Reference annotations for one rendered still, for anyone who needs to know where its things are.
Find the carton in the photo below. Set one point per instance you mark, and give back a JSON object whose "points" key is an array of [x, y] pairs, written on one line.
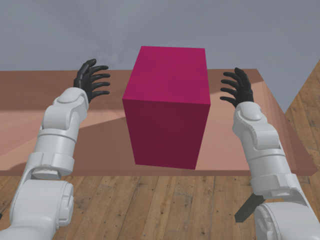
{"points": [[166, 104]]}

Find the robot left upper arm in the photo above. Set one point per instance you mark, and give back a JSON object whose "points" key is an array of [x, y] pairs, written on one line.
{"points": [[41, 207]]}

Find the table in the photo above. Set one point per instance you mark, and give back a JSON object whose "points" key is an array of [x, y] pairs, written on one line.
{"points": [[103, 146]]}

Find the right robot hand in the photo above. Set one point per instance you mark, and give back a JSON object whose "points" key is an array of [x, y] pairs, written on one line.
{"points": [[243, 92]]}

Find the robot right upper arm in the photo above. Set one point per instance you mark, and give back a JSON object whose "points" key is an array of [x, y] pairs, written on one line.
{"points": [[286, 220]]}

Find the robot right forearm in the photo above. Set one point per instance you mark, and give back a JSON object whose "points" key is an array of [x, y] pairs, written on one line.
{"points": [[270, 172]]}

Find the left robot hand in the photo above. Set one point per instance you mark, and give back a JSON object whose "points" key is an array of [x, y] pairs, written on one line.
{"points": [[84, 80]]}

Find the robot left forearm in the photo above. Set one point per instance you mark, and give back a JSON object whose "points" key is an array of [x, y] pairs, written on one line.
{"points": [[53, 152]]}

